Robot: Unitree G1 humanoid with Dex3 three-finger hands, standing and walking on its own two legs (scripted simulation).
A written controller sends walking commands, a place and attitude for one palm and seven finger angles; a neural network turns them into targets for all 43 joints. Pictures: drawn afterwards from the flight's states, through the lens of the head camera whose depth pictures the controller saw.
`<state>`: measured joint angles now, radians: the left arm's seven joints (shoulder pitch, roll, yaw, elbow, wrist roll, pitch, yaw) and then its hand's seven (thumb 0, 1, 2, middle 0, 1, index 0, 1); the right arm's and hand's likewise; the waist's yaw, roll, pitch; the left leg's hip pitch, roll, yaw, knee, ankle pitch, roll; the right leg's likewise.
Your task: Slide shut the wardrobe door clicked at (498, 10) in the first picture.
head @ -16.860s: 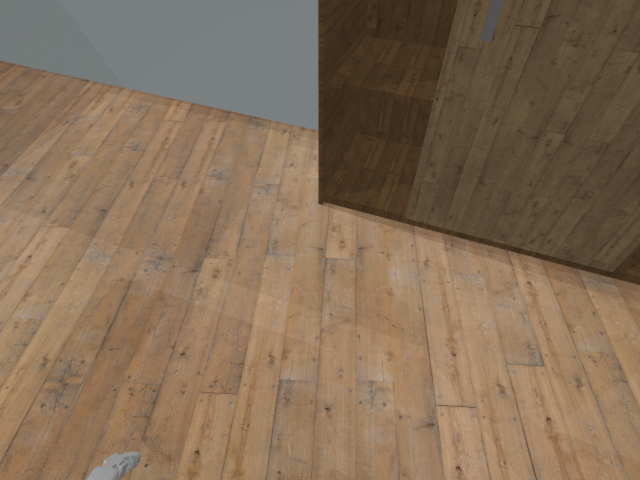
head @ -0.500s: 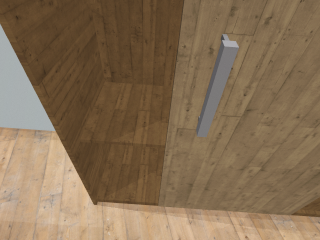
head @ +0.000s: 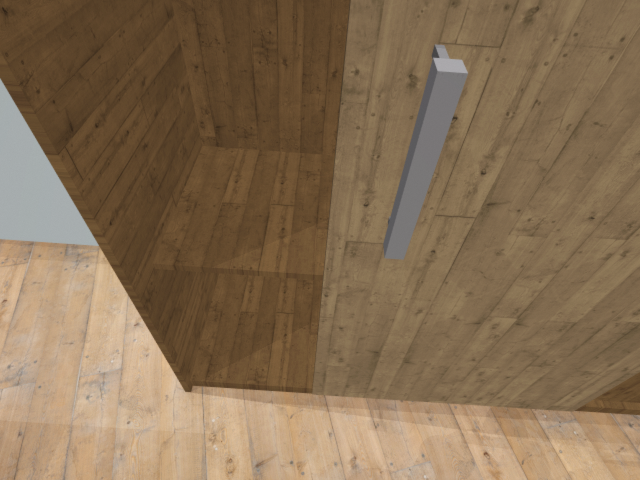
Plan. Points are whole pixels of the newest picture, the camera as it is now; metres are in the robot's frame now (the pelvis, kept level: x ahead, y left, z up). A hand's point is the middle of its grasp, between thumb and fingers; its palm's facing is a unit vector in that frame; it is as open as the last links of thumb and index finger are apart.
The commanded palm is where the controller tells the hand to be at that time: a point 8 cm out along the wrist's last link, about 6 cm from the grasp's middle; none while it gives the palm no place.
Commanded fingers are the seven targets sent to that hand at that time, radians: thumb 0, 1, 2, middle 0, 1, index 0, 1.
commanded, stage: raise the hand with hooked fingers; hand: right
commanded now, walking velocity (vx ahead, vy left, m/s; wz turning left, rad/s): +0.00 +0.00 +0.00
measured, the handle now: (413, 166) +0.45 -0.07 +0.18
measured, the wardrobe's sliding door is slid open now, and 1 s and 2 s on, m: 0.38 0.38 0.38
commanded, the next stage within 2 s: none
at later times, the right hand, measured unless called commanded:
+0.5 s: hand out of the picture +0.14 -0.21 +0.00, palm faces +0.18 +0.98 -0.08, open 9.4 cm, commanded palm +0.13 -0.25 +0.03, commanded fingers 0.00 -0.22 -0.61 0.25 0.74 0.25 0.74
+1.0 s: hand (597, 410) +0.19 -0.24 +0.11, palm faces +0.04 +0.99 -0.09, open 12.4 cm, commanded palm +0.16 -0.29 +0.12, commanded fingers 0.00 0.36 -0.36 0.29 1.11 0.29 1.11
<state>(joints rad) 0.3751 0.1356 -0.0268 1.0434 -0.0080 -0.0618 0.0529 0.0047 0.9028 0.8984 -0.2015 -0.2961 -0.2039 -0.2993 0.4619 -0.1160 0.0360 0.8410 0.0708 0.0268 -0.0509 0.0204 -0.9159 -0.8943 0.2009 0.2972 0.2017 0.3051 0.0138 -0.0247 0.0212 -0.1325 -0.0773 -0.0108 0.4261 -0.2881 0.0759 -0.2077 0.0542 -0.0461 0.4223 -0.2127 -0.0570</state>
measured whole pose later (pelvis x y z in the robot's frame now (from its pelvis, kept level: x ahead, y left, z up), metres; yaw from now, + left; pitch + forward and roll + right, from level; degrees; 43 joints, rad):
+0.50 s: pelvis -0.03 +0.00 -0.05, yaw -3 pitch +7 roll +1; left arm 0.17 0.26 0.03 0.52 -0.01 -0.22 0.02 0.01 0.90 0.90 -0.20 -0.30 -0.20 -0.30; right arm 0.56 -0.24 -0.14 -0.10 0.26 -0.35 0.16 0.02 -0.45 -0.70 0.24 0.59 0.24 0.60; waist -0.04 -0.02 -0.07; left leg -0.52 -0.08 0.07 0.87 -0.47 0.08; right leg -0.62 0.05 0.00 0.89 -0.38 -0.06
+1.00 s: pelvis -0.03 -0.01 -0.02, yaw -3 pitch +3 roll +2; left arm 0.26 0.32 -0.01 0.68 -0.05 -0.30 0.08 0.01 0.90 0.90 -0.20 -0.30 -0.21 -0.30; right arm 0.27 -0.34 -0.29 -0.15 0.37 -0.11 0.32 0.00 0.14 -0.45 0.27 0.96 0.27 0.97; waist -0.03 -0.05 -0.04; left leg -0.32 -0.08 0.05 0.63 -0.36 0.06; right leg -0.44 0.05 -0.01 0.68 -0.29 -0.07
